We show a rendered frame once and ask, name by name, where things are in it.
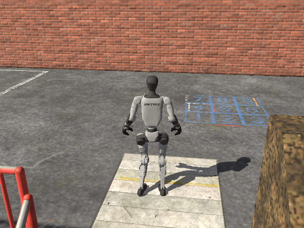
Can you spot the robot right hand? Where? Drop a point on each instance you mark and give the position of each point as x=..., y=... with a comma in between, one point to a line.
x=174, y=129

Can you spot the left robot forearm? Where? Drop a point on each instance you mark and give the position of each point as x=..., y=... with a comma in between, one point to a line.
x=128, y=123

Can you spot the robot left hand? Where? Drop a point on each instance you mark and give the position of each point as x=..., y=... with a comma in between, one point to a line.
x=124, y=130

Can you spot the right robot upper arm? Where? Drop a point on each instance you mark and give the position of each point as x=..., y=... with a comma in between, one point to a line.
x=169, y=107

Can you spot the right robot forearm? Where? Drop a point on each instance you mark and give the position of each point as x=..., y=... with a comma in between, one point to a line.
x=176, y=123

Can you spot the robot torso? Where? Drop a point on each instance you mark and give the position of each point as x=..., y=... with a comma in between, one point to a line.
x=152, y=115

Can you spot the right robot thigh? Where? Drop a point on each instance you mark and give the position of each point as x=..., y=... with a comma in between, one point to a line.
x=163, y=142

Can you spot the left robot upper arm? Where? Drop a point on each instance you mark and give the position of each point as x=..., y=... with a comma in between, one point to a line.
x=137, y=100

